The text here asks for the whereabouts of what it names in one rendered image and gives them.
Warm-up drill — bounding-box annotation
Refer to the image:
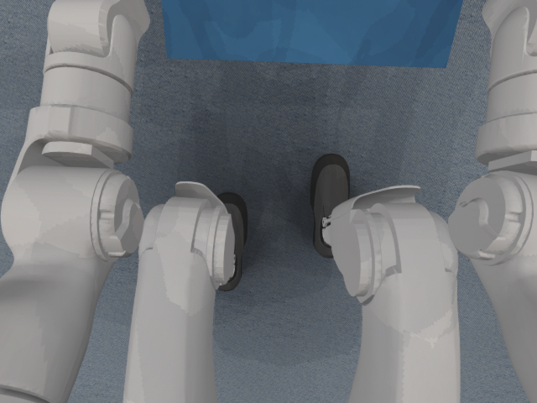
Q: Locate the robot right thigh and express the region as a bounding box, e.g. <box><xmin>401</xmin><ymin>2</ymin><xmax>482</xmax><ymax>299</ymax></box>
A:
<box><xmin>341</xmin><ymin>202</ymin><xmax>461</xmax><ymax>403</ymax></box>

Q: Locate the left robot upper arm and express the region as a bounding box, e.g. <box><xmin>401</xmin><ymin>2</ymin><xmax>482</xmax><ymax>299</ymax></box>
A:
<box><xmin>0</xmin><ymin>165</ymin><xmax>144</xmax><ymax>403</ymax></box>

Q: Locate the carton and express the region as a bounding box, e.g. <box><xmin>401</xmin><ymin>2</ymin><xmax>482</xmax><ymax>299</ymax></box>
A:
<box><xmin>161</xmin><ymin>0</ymin><xmax>463</xmax><ymax>68</ymax></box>

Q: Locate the right robot upper arm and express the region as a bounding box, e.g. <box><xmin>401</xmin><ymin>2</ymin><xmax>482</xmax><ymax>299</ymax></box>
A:
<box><xmin>448</xmin><ymin>170</ymin><xmax>537</xmax><ymax>403</ymax></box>

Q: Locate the robot thigh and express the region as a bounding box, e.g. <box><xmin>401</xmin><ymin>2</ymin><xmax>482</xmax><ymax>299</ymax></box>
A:
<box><xmin>123</xmin><ymin>196</ymin><xmax>235</xmax><ymax>403</ymax></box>
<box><xmin>341</xmin><ymin>202</ymin><xmax>461</xmax><ymax>403</ymax></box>

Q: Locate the right robot forearm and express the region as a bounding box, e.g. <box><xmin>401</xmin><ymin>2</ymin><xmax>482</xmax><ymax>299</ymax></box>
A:
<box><xmin>474</xmin><ymin>0</ymin><xmax>537</xmax><ymax>175</ymax></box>

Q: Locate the robot left thigh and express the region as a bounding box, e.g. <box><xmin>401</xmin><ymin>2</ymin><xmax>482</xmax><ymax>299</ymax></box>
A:
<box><xmin>123</xmin><ymin>196</ymin><xmax>235</xmax><ymax>403</ymax></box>

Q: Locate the left robot forearm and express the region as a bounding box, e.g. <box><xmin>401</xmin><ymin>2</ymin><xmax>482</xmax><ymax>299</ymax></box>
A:
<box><xmin>1</xmin><ymin>0</ymin><xmax>150</xmax><ymax>247</ymax></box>

